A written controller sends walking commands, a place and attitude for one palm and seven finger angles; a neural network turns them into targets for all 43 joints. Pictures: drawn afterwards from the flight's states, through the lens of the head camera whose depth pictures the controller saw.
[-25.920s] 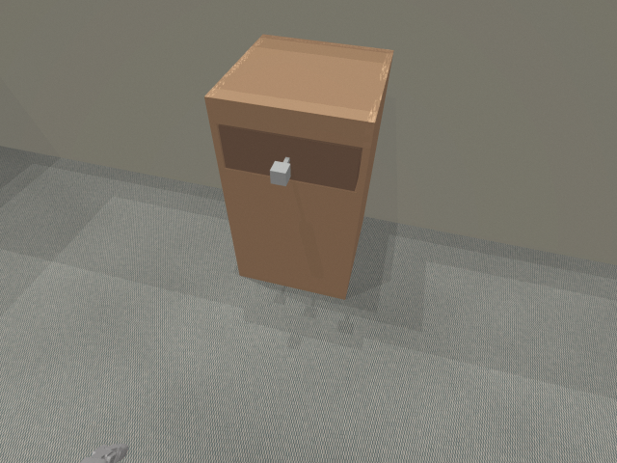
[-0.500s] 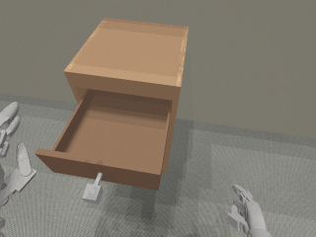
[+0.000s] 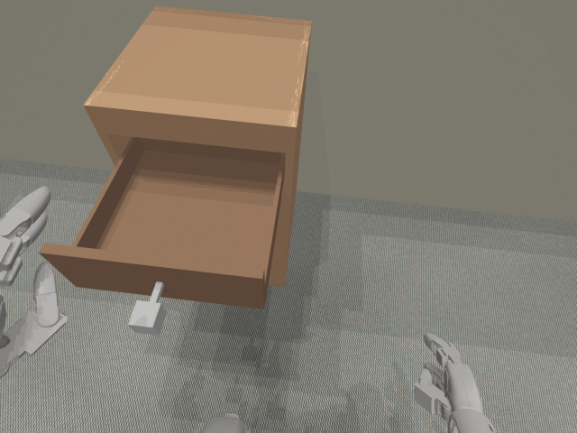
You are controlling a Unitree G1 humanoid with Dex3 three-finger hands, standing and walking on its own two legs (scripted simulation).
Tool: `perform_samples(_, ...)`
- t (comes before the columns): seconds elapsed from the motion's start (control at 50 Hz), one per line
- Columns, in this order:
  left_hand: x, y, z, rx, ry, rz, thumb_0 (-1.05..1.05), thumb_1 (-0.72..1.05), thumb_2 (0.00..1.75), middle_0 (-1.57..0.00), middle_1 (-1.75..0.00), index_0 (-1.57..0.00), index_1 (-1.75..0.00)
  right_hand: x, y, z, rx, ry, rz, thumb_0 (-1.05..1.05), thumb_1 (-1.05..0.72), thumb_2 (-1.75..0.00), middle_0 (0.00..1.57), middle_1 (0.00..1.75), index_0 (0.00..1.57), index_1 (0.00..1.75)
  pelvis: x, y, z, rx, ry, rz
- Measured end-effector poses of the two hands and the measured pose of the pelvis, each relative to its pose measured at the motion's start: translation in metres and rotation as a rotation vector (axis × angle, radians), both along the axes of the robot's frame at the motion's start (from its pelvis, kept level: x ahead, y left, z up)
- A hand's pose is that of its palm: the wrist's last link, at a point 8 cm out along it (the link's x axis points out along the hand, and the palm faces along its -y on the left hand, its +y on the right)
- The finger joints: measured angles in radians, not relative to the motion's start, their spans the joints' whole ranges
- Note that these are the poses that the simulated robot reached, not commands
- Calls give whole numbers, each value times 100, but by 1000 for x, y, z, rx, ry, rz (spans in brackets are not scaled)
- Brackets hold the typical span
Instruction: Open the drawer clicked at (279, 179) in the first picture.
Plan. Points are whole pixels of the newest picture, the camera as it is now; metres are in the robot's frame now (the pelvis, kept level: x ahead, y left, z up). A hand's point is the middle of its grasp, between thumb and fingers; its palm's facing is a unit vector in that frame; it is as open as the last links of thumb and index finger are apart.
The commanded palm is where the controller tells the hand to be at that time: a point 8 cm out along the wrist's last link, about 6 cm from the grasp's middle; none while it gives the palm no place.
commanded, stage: step back with the hand held close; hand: left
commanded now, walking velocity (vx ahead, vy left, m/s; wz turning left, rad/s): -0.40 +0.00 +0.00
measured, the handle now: (152, 306) +0.33 +0.25 -0.15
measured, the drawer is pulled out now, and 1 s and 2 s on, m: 0.30 0.30 0.30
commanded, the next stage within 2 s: stop stepping back and stand still in 0.18 s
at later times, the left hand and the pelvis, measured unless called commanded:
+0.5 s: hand out of the picture +0.05 +0.17 +0.17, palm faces +0.33 -0.82 -0.47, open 7.4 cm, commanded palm -0.01 +0.22 +0.18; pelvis -0.14 -0.06 +0.00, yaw +0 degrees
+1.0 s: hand out of the picture -0.01 +0.19 +0.16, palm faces +0.45 -0.79 -0.43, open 7.4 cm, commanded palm -0.06 +0.22 +0.18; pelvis -0.18 -0.06 -0.01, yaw +2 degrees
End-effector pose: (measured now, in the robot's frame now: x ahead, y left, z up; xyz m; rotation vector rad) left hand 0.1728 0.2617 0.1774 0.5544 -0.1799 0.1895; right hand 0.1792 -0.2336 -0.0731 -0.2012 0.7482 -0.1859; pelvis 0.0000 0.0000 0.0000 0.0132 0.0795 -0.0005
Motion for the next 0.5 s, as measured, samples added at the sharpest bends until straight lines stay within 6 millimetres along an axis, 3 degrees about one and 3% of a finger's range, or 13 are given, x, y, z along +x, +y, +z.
perform_samples(0.12, -35, 19, -6, 15, -5, 74, 1, 89, 90, -22, -30, -22, -30, -12, -8, 8, -75, -30, -3, 2, -91, -90, 20, 30, 20, 30, -25, 3, -7, -5, -5, 30)
perform_samples(0.24, -76, 3, -4, -24, -27, 84, 1, 89, 90, -21, -30, -21, -30, -42, 4, 7, -14, -80, 71, 2, -91, -90, 20, 30, 20, 30, -63, -10, -5, 1, -33, 2)
perform_samples(0.36, -120, -33, 12, 31, -103, 64, 1, 89, 90, -21, -30, -21, -30, -89, -1, -10, 83, -99, 112, 1, -90, -90, 21, 30, 21, 30, -104, -38, -15, -6, -46, -21)
perform_samples(0.42, -138, -47, 10, 19, -85, 71, 1, 89, 90, -21, -30, -21, -30, -121, -17, -20, 103, -50, 90, 1, -90, -90, 21, 30, 21, 30, -124, -49, -13, -24, -73, -1)
perform_samples(0.5, -159, -54, 8, -26, -47, 104, 1, 89, 90, -21, -30, -22, -30, -170, -48, -19, 69, 44, 23, 2, -90, -90, 21, 30, 21, 30, -137, -59, -1, 21, -65, 6)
